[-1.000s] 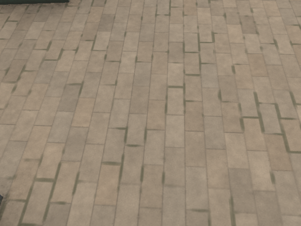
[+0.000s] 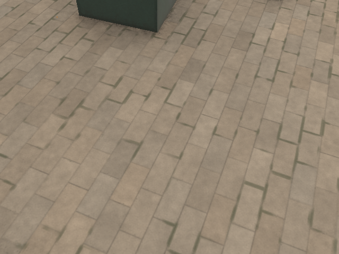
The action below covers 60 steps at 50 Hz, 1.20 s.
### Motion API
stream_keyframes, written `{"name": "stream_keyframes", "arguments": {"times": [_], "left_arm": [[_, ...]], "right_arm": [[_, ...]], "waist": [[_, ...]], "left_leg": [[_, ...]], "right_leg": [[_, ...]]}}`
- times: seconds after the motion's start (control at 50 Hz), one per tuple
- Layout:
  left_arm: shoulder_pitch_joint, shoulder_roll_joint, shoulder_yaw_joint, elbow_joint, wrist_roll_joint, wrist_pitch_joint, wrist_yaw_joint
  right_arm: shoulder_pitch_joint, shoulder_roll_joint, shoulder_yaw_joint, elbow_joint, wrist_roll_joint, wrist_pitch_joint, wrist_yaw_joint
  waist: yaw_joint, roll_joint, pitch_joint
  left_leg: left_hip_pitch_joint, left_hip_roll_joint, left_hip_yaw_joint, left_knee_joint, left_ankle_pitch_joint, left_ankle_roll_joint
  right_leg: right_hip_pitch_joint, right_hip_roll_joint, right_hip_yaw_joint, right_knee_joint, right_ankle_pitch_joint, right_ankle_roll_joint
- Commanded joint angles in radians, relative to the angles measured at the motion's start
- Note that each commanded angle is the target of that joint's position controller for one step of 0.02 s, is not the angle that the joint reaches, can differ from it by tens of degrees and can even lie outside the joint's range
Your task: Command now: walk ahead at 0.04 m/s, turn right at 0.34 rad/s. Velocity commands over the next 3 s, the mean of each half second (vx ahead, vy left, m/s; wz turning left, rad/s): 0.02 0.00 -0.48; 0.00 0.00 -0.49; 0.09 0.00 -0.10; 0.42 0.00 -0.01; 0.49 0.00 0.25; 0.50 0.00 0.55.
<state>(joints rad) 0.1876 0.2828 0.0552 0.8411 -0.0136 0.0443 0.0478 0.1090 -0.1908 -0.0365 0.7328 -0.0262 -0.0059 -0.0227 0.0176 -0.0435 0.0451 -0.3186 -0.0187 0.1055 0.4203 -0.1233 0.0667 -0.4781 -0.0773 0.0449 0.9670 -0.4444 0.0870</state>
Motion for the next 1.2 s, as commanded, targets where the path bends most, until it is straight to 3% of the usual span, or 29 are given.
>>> {"name": "stream_keyframes", "arguments": {"times": [0.02,0.14,0.18,0.2,0.22,0.24,0.26,0.28,0.32,0.34,0.44,0.54,0.64,0.7,0.74,0.76,0.78,0.8,0.82,0.86,0.88,0.94,1.02,1.08,1.12,1.14,1.16,1.18,1.2], "left_arm": [[0.014,0.092,0.031,-0.072,0.000,0.009,0.012],[0.028,0.082,0.034,-0.099,-0.002,-0.005,-0.018],[0.102,0.080,0.039,-0.077,0.000,-0.007,-0.036],[0.139,0.102,0.048,-0.061,0.010,-0.007,-0.043],[0.147,0.187,0.070,-0.070,0.013,-0.010,-0.035],[0.113,0.278,0.080,-0.118,0.022,-0.018,-0.029],[0.120,0.255,0.073,-0.128,0.063,-0.046,-0.040],[0.064,0.245,0.070,-0.133,0.057,-0.065,-0.045],[-0.033,0.178,0.055,-0.151,0.000,-0.068,-0.033],[-0.031,0.157,0.045,-0.155,-0.007,-0.063,-0.027],[0.048,0.169,0.051,-0.154,-0.002,-0.052,-0.011],[0.035,0.198,0.063,-0.178,0.000,-0.032,-0.004],[-0.007,0.203,0.066,-0.207,0.000,-0.018,-0.013],[-0.042,0.201,0.065,-0.225,-0.009,-0.008,-0.013],[-0.072,0.185,0.060,-0.241,-0.021,0.001,-0.005],[-0.038,0.144,0.049,-0.244,-0.012,0.002,-0.005],[0.049,0.098,0.038,-0.246,-0.004,-0.006,-0.010],[0.044,0.192,0.064,-0.245,0.006,-0.017,-0.010],[0.044,0.243,0.083,-0.227,0.002,-0.017,-0.010],[0.051,0.203,0.081,-0.192,0.000,0.005,-0.001],[0.052,0.174,0.073,-0.194,0.000,0.012,-0.001],[0.008,0.131,0.056,-0.220,-0.007,0.010,0.007],[-0.031,0.080,0.025,-0.228,0.004,0.006,-0.001],[0.010,0.105,0.032,-0.206,0.000,0.003,-0.005],[0.049,0.130,0.037,-0.182,0.007,0.001,-0.006],[0.059,0.183,0.044,-0.190,0.009,0.002,0.002],[0.027,0.216,0.048,-0.189,0.017,0.005,0.000],[-0.009,0.143,0.031,-0.201,0.017,-0.002,-0.015],[-0.021,0.111,0.021,-0.197,0.024,-0.012,-0.024]], "right_arm": [[-0.005,-0.169,-0.051,-0.039,0.005,-0.001,-0.029],[-0.033,-0.205,-0.069,-0.013,0.029,0.011,-0.039],[-0.057,-0.217,-0.074,-0.007,0.052,0.020,-0.038],[-0.032,-0.193,-0.072,0.007,0.062,0.025,-0.035],[0.018,-0.149,-0.066,0.012,0.040,0.032,-0.030],[-0.053,-0.139,-0.061,-0.050,0.012,0.029,-0.034],[-0.145,-0.166,-0.068,-0.067,0.010,0.030,-0.039],[-0.122,-0.188,-0.079,-0.060,0.029,0.033,-0.040],[-0.062,-0.213,-0.094,-0.008,0.025,0.037,-0.050],[-0.051,-0.207,-0.095,-0.002,0.020,0.035,-0.048],[-0.084,-0.162,-0.079,-0.015,0.032,0.020,-0.036],[-0.105,-0.171,-0.074,-0.019,0.037,0.009,-0.022],[-0.081,-0.184,-0.071,-0.014,0.043,-0.010,-0.004],[-0.035,-0.193,-0.072,-0.004,0.048,-0.024,0.011],[0.036,-0.207,-0.080,0.021,0.045,-0.029,0.019],[0.055,-0.261,-0.092,0.023,0.031,-0.025,0.015],[0.018,-0.333,-0.100,0.004,0.011,-0.012,0.007],[0.029,-0.301,-0.092,-0.005,-0.014,-0.016,0.014],[-0.018,-0.256,-0.077,-0.021,-0.004,-0.020,0.013],[-0.063,-0.198,-0.056,-0.024,0.026,-0.018,0.010],[-0.054,-0.195,-0.048,-0.017,0.033,-0.016,0.007],[-0.002,-0.202,-0.039,0.012,0.029,-0.015,-0.001],[-0.003,-0.232,-0.035,0.032,0.029,-0.015,0.001],[0.021,-0.278,-0.042,0.058,0.048,-0.009,0.014],[0.053,-0.251,-0.030,0.081,0.057,-0.016,0.021],[0.069,-0.225,-0.018,0.078,0.034,-0.029,0.027],[0.100,-0.182,-0.007,0.077,0.015,-0.040,0.033],[0.055,-0.194,-0.005,0.083,0.006,-0.037,0.031],[0.023,-0.207,-0.008,0.086,0.008,-0.032,0.029]], "waist": [[-0.018,0.163,-0.107],[0.002,0.167,-0.131],[0.049,0.159,-0.139],[0.055,0.108,-0.113],[0.017,-0.117,-0.076],[0.017,-0.324,-0.029],[0.068,-0.218,-0.088],[0.022,-0.161,-0.079],[-0.020,-0.083,-0.083],[-0.026,-0.075,-0.104],[0.001,-0.065,-0.137],[0.015,-0.105,-0.114],[0.014,-0.122,-0.136],[-0.007,-0.129,-0.153],[-0.047,-0.108,-0.154],[-0.027,0.002,-0.176],[0.044,0.273,-0.161],[0.011,0.264,-0.152],[0.023,0.184,-0.121],[0.024,0.162,-0.082],[0.017,0.173,-0.073],[-0.013,0.192,-0.073],[-0.039,0.223,-0.085],[-0.030,0.233,-0.075],[-0.011,0.185,-0.072],[-0.029,0.091,-0.119],[-0.081,-0.082,-0.141],[-0.051,-0.063,-0.139],[-0.040,-0.045,-0.114]], "left_leg": [[0.100,0.318,-0.210,-0.194,0.003,0.198],[0.134,0.335,-0.142,-0.141,0.047,0.156],[0.117,0.309,-0.086,-0.058,0.070,0.098],[0.074,0.262,-0.035,0.041,0.021,0.037],[-0.095,0.153,0.070,0.292,-0.161,-0.064],[-0.354,-0.007,0.038,0.480,-0.527,-0.136],[-0.350,-0.012,-0.114,0.652,-0.554,-0.119],[-0.354,0.014,-0.166,0.700,-0.449,-0.098],[-0.363,0.034,-0.182,0.692,-0.296,-0.098],[-0.335,0.024,-0.180,0.710,-0.253,-0.106],[-0.347,0.003,-0.196,0.594,-0.198,-0.134],[-0.257,-0.008,-0.210,0.409,-0.209,-0.158],[-0.132,-0.032,-0.215,0.284,-0.249,-0.149],[-0.042,-0.040,-0.208,0.135,-0.212,-0.129],[0.124,-0.013,-0.191,-0.088,0.000,-0.100],[0.256,0.132,-0.301,-0.105,0.100,-0.046],[0.334,0.333,-0.522,-0.085,0.401,0.089],[0.248,0.452,-0.629,-0.107,0.430,0.221],[0.208,0.405,-0.546,-0.105,0.363,0.218],[0.190,0.278,-0.396,-0.094,0.252,0.146],[0.184,0.263,-0.367,-0.092,0.286,0.150],[0.234,0.234,-0.307,-0.104,0.276,0.155],[0.235,0.237,-0.275,-0.093,0.262,0.147],[0.198,0.234,-0.283,-0.064,0.309,0.137],[0.140,0.210,-0.268,-0.036,0.287,0.070],[0.082,0.170,-0.227,0.013,0.208,0.003],[0.078,0.076,-0.131,0.018,-0.014,-0.063],[0.143,0.070,-0.122,0.007,-0.072,-0.101],[0.150,0.064,-0.118,0.006,-0.035,-0.117]], "right_leg": [[-0.013,-0.020,-0.007,0.038,0.017,-0.009],[0.107,-0.007,-0.071,-0.164,0.023,-0.056],[0.219,0.030,-0.123,-0.371,0.154,-0.102],[0.274,0.049,-0.104,-0.499,0.240,-0.140],[0.348,-0.106,0.150,-0.609,0.459,-0.213],[0.360,-0.316,0.468,-0.648,0.747,-0.389],[0.318,-0.326,0.487,-0.689,0.691,-0.458],[0.316,-0.260,0.393,-0.686,0.619,-0.396],[0.340,-0.179,0.288,-0.651,0.572,-0.290],[0.342,-0.160,0.267,-0.640,0.636,-0.280],[0.458,-0.138,0.284,-0.610,0.678,-0.297],[0.405,-0.113,0.355,-0.607,0.547,-0.305],[0.366,-0.095,0.441,-0.570,0.633,-0.312],[0.373,-0.074,0.488,-0.530,0.693,-0.290],[0.299,-0.010,0.467,-0.487,0.553,-0.228],[0.183,0.059,0.394,-0.372,0.308,-0.177],[-0.019,0.245,0.214,-0.180,-0.150,-0.116],[-0.075,0.205,0.174,0.045,-0.242,-0.067],[-0.073,0.163,0.168,0.155,-0.170,-0.049],[-0.085,0.161,0.157,0.226,-0.050,-0.017],[-0.081,0.169,0.154,0.256,-0.020,-0.003],[-0.056,0.160,0.119,0.109,0.028,0.014],[0.117,0.086,0.039,-0.225,0.004,0.018],[0.257,0.099,-0.033,-0.465,0.118,-0.003],[0.409,0.082,-0.009,-0.676,0.357,-0.054],[0.518,-0.014,0.092,-0.630,0.611,-0.089],[0.481,-0.079,0.146,-0.558,0.694,-0.167],[0.405,-0.089,0.164,-0.574,0.584,-0.207],[0.387,-0.057,0.147,-0.584,0.488,-0.190]]}}
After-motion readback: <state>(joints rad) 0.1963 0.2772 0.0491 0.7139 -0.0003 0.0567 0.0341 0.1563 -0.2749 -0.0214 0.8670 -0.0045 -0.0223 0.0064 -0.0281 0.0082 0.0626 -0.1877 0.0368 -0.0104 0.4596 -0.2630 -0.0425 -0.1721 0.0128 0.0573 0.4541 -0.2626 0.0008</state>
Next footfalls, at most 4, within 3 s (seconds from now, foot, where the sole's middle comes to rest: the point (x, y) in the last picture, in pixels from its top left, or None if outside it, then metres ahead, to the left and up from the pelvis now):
0.22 right None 0.02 -0.14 -0.77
0.76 left None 0.11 0.06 -0.77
1.14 right None -0.05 -0.15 -0.77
1.58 left None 0.17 0.01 -0.77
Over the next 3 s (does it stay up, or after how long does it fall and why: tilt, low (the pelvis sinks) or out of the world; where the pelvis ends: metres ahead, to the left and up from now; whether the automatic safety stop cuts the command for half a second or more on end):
stays up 0.74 -0.36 0.01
